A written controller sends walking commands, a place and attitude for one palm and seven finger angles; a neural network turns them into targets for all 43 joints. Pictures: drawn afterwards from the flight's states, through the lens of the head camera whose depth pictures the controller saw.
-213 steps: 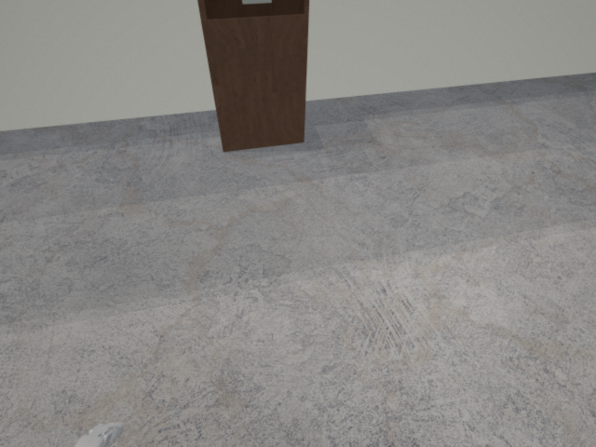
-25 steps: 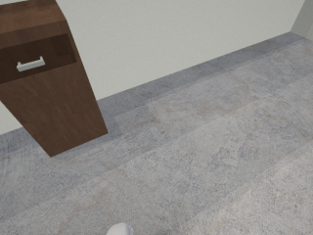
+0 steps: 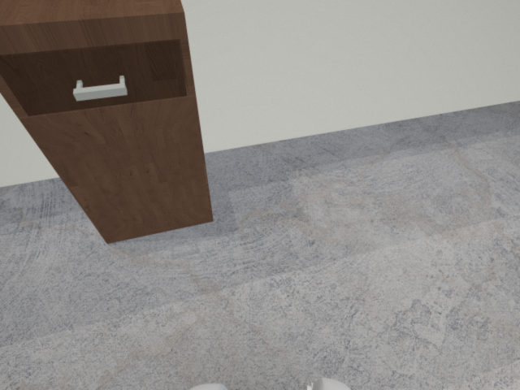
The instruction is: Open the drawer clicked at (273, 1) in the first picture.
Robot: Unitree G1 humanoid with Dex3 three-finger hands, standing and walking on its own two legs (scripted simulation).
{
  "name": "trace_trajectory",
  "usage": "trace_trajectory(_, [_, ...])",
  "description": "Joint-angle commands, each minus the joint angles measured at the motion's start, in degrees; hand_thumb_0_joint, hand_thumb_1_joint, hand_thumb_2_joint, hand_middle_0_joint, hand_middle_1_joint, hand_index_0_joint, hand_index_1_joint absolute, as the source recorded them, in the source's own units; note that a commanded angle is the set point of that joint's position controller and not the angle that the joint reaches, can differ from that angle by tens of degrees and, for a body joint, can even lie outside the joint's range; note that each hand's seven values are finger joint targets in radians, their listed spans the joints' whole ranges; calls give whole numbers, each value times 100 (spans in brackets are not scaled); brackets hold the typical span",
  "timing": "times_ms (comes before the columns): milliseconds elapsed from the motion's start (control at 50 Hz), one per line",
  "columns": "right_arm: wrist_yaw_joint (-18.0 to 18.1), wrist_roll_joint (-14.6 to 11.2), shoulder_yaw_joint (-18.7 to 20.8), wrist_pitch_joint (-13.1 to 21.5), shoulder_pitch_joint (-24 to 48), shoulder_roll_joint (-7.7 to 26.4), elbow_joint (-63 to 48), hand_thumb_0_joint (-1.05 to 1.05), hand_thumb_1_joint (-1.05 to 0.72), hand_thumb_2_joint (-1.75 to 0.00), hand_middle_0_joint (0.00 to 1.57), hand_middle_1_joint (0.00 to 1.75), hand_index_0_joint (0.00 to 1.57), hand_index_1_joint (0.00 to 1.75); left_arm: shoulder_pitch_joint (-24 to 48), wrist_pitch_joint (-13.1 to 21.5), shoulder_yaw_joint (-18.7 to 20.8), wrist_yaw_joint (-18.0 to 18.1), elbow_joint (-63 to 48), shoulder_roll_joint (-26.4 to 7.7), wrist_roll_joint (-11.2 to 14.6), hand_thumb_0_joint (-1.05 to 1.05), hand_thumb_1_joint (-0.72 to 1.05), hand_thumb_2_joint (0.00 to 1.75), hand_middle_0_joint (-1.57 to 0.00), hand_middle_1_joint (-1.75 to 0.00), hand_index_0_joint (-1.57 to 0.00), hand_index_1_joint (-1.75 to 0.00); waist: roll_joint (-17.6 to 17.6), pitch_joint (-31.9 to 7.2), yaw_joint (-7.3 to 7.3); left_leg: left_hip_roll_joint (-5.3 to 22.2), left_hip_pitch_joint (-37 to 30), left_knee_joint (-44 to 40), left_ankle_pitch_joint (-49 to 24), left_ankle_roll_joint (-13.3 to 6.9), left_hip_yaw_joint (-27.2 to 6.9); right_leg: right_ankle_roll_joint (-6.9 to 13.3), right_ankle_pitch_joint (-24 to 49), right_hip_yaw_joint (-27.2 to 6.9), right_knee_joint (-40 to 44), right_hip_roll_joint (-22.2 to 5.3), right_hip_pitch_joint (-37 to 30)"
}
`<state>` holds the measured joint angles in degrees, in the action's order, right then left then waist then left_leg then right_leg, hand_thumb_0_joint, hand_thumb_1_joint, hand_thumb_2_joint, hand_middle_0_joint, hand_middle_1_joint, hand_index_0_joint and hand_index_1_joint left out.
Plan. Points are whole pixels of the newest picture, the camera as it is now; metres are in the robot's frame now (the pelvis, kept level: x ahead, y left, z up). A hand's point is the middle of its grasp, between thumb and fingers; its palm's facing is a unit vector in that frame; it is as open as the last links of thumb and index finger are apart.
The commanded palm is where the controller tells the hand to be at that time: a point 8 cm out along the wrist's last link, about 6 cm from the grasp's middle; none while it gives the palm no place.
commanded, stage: turn to face it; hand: left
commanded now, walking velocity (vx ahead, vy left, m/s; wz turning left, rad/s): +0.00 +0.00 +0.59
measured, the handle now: (101, 86) +0.74 +0.47 +0.00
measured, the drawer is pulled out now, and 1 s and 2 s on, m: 0.00 0.00 0.00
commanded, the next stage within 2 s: take the last steps up to it in 0.54 s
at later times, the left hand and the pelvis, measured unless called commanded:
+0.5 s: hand (180, 377) +0.15 +0.15 -0.13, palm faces +0.23 -0.94 -0.26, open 7.4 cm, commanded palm none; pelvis +0.08 -0.06 +0.01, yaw +14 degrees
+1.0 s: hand out of the picture -0.01 +0.19 -0.17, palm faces +0.42 -0.89 -0.17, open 7.4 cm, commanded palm none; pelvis +0.08 +0.02 +0.02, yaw +22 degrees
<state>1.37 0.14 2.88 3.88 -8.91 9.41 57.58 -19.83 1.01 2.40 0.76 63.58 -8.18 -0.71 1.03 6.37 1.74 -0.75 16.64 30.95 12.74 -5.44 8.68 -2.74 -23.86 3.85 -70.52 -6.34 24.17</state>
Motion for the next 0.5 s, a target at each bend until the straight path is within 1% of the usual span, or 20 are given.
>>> trace_trajectory(0, [-24,57,107,-50,-423,741,-163,0,-90,-90,20,30,20,30,-443,-97,174,54,-479,-281,-45,0,90,90,-20,-30,-20,-30,-600,-674,50,1439,60,-1387,-3064,-463,-1238,-186,528,-195,393,-82,35])
trace_trajectory(40, [-47,55,134,-100,-378,875,-220,0,-90,-90,20,30,20,30,-253,-152,213,42,-646,-392,-47,0,90,90,-20,-30,-20,-30,-693,-744,67,1360,48,-1438,-2556,-496,-1378,-240,719,-216,695,-51,148])
trace_trajectory(80, [-59,71,183,-168,-412,961,-255,0,-90,-90,20,30,20,30,193,-200,249,39,-871,-498,-41,0,90,90,-20,-30,-20,-30,-775,-673,-31,1345,-76,-1462,-2001,-542,-1618,-296,807,-238,1126,-47,364])
trace_trajectory(100, [-62,82,206,-205,-477,987,-256,0,-90,-90,20,30,20,30,462,-210,253,41,-985,-536,-39,0,90,90,-20,-30,-20,-30,-837,-608,-118,1311,-112,-1448,-1819,-538,-1728,-308,782,-230,1364,-13,395])
trace_trajectory(160, [-60,119,247,-275,-687,1048,-266,0,-90,-90,20,30,20,30,1017,-205,234,50,-1264,-594,-28,0,90,90,-20,-30,-20,-30,-851,-650,-277,1326,-409,-1274,-1969,-547,-2014,-308,549,-196,2032,121,341])
trace_trajectory(180, [-60,131,267,-306,-697,1088,-279,0,-90,-90,20,30,20,30,1090,-203,219,60,-1327,-602,-20,0,90,90,-20,-30,-20,-30,-936,-709,-293,1338,-504,-1162,-2060,-551,-2088,-297,445,-172,2248,179,252])
trace_trajectory(200, [-54,137,280,-331,-728,1085,-294,0,-90,-90,20,30,20,30,1169,-192,208,69,-1381,-613,-14,0,90,90,-20,-30,-20,-30,-925,-730,-322,1325,-552,-1035,-2289,-547,-2192,-273,335,-158,2489,267,118])
trace_trajectory(220, [-49,139,288,-351,-739,1101,-323,0,-90,-90,20,30,20,30,1191,-171,204,78,-1426,-627,-9,0,90,90,-20,-30,-20,-30,-941,-718,-317,1354,-514,-925,-2557,-540,-2284,-249,235,-139,2699,343,-55])
trace_trajectory(240, [-43,145,295,-370,-708,1153,-350,0,-90,-90,20,30,20,30,1145,-153,197,81,-1456,-629,8,0,90,90,-20,-30,-20,-30,-966,-818,-288,1347,-546,-791,-2755,-511,-2376,-216,205,-154,2980,410,-278])
trace_trajectory(260, [-41,138,309,-385,-640,1178,-390,0,-90,-90,20,30,20,30,1035,-131,194,85,-1460,-653,24,0,90,90,-20,-30,-20,-30,-921,-868,-216,1305,-563,-640,-2840,-441,-2368,-189,404,-133,3354,466,-526])
trace_trajectory(280, [-44,117,318,-398,-574,1176,-420,0,-90,-90,20,30,20,30,869,-100,204,94,-1432,-688,29,0,90,90,-20,-30,-20,-30,-942,-929,-124,1199,-417,-420,-2676,-297,-2318,-174,875,-124,3956,440,-928])
trace_trajectory(300, [-62,79,306,-398,-576,1103,-454,0,-90,-90,20,30,20,30,661,-41,212,103,-1391,-822,27,0,90,90,-20,-30,-20,-30,-586,-1073,-25,951,-185,-42,-2123,-37,-2181,-161,1610,-222,4822,282,-1556])
trace_trajectory(320, [-101,15,283,-381,-744,823,-485,0,-90,-90,20,30,20,30,535,36,267,144,-1369,-1234,-43,0,90,90,-20,-30,-20,-30,387,-1344,-48,486,663,806,-883,368,-1641,91,2807,-1035,5061,-691,-2631])
trace_trajectory(340, [-98,33,217,-373,-691,550,-670,0,-90,-90,20,30,20,30,286,55,350,173,-1345,-1654,-82,0,90,90,-20,-30,-20,-30,1615,-1338,48,-260,1694,1994,2078,755,-851,797,4807,-2159,4891,-2084,-3072])
trace_trajectory(360, [-56,55,270,-438,-618,756,-672,0,-90,-90,20,30,20,30,186,28,312,167,-1378,-1631,-53,0,90,90,-20,-30,-20,-30,997,-1379,89,-38,1485,2951,2391,735,-1132,1217,5135,-1918,4849,-2307,-2513])
trace_trajectory(380, [-79,76,267,-534,-652,744,-560,0,-90,-90,20,30,20,30,578,52,283,194,-1432,-1352,-42,0,90,90,-20,-30,-20,-30,962,-1152,-117,142,1478,3431,1998,780,-1256,1210,4703,-1495,4990,-1939,-2145])
trace_trajectory(400, [-109,81,278,-590,-681,710,-469,0,-90,-90,20,30,20,30,860,33,240,188,-1487,-1259,-29,0,90,90,-20,-30,-20,-30,885,-977,-233,199,1498,3752,1701,843,-1142,1109,4400,-1212,4983,-1651,-1982])
trace_trajectory(420, [-141,79,273,-607,-647,721,-459,0,-90,-90,20,30,20,30,1007,3,207,196,-1540,-1139,-17,0,90,90,-20,-30,-20,-30,770,-805,-283,274,1525,3853,1460,858,-1073,1010,4423,-899,4918,-1446,-1833])
trace_trajectory(440, [-157,85,245,-631,-602,663,-429,0,-90,-90,20,30,20,30,974,24,177,179,-1508,-1059,-17,0,90,90,-20,-30,-20,-30,778,-677,-285,271,1543,3882,1248,889,-1008,925,4482,-568,4936,-1295,-1767])
trace_trajectory(480, [-179,86,225,-669,-489,627,-440,0,-90,-90,20,30,20,30,745,37,161,163,-1432,-1061,-32,0,90,90,-20,-30,-20,-30,863,-617,-224,264,1488,3684,1069,933,-918,876,4408,-329,4963,-1162,-1774])
